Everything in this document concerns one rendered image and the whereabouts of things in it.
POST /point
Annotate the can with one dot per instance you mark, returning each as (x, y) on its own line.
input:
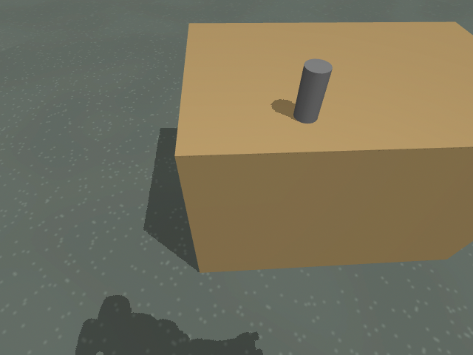
(315, 77)

